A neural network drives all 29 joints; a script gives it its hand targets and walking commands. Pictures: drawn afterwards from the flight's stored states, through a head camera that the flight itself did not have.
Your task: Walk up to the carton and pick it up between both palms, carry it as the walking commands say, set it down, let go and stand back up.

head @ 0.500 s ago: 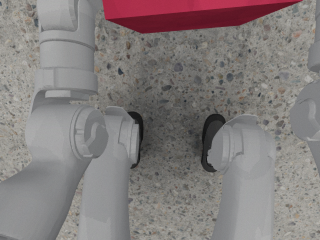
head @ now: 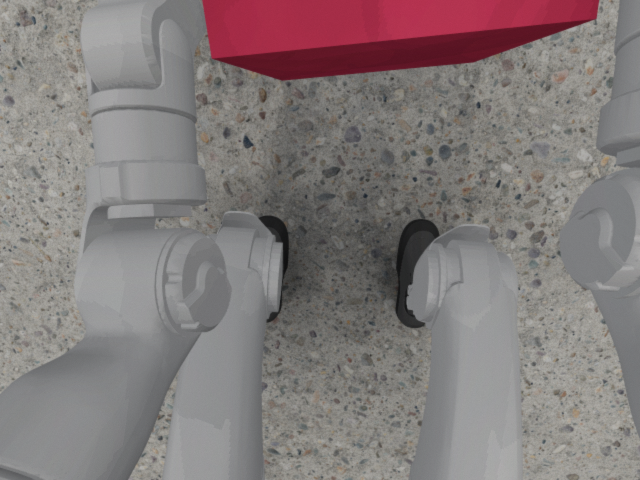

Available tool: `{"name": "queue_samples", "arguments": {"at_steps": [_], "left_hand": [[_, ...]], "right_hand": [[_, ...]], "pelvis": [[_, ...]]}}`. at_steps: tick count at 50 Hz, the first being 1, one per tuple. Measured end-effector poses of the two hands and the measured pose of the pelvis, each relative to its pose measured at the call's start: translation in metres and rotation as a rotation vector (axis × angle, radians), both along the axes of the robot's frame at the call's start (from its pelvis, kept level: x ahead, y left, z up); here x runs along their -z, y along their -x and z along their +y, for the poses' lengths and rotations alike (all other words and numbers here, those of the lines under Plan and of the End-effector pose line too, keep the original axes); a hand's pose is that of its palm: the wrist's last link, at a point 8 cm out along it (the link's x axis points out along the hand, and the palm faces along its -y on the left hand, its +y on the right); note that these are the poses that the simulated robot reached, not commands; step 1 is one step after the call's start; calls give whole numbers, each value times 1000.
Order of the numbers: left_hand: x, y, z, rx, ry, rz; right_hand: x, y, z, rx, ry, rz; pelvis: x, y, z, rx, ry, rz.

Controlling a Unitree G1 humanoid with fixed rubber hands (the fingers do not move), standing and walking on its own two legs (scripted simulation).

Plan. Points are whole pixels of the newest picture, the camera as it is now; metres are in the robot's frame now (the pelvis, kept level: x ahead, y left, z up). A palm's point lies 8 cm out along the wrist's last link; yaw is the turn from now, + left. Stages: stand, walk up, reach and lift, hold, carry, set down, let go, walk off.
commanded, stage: reach and lift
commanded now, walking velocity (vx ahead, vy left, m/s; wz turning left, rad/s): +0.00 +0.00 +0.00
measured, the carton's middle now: out of the picture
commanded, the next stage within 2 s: none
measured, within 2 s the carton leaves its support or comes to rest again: neither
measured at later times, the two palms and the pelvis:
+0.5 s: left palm out of the picture +0.54 +0.15 -0.06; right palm out of the picture +0.58 -0.17 -0.04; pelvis -0.01 +0.00 +0.05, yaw -1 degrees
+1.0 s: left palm out of the picture +0.51 +0.15 +0.01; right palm out of the picture +0.56 -0.17 +0.03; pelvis -0.02 +0.00 +0.10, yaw -1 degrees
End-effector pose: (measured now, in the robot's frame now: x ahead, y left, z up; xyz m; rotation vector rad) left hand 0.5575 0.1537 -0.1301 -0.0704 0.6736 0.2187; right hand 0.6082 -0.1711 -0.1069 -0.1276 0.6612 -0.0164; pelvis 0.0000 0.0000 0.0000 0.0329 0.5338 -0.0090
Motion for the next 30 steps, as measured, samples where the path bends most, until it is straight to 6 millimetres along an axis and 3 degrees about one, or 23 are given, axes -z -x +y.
{"name": "queue_samples", "arguments": {"at_steps": [30], "left_hand": [[-82,28,-2,-8,-4,-8]], "right_hand": [[-78,28,-2,2,-17,-2]], "pelvis": [[-59,12,3,17,2,-72]]}}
